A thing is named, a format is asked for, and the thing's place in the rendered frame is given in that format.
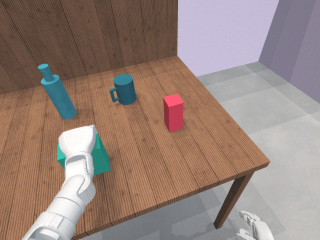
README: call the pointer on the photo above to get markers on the table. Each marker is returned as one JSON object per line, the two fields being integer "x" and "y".
{"x": 88, "y": 43}

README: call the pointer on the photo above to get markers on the left robot forearm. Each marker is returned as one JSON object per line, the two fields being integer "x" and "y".
{"x": 59, "y": 221}

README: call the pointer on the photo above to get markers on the right robot hand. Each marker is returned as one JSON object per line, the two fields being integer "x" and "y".
{"x": 260, "y": 229}

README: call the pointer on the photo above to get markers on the left robot hand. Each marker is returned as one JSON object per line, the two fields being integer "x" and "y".
{"x": 81, "y": 139}

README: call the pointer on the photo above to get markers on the sponge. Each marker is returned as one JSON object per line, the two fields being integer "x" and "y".
{"x": 99, "y": 155}

